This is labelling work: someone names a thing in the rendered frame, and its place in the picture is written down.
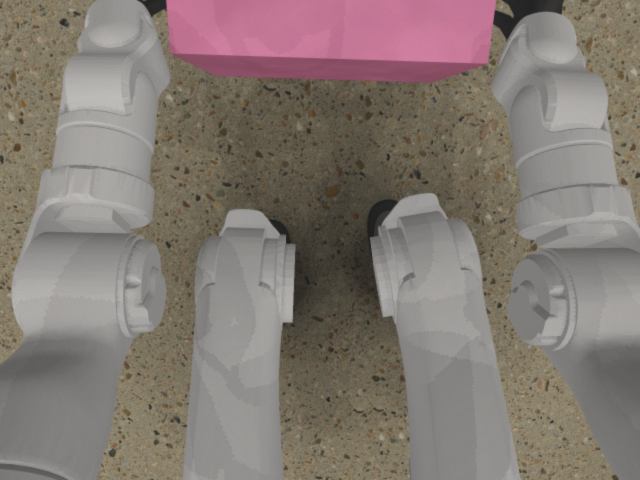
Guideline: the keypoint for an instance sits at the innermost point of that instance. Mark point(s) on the right robot shin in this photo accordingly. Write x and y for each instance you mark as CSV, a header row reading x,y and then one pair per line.
x,y
463,240

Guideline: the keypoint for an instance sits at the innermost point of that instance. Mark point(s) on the left robot upper arm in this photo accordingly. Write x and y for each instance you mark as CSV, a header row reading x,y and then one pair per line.
x,y
81,298

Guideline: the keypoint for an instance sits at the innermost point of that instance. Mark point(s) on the right robot forearm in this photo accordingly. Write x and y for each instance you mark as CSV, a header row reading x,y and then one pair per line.
x,y
557,120

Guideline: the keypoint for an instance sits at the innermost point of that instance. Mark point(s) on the carton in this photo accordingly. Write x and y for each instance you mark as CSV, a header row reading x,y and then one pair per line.
x,y
364,40

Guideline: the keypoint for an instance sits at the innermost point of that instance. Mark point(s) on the right robot foot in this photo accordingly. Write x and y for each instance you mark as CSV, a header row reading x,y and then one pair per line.
x,y
376,217

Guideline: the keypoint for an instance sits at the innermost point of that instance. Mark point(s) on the robot right hand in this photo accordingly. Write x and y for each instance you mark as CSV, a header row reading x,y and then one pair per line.
x,y
522,8

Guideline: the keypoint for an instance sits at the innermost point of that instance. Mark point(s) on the left robot forearm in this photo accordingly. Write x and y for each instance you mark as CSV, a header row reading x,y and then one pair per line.
x,y
99,180

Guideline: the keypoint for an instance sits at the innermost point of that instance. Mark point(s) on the right robot upper arm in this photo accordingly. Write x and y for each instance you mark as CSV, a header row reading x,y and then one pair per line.
x,y
581,306

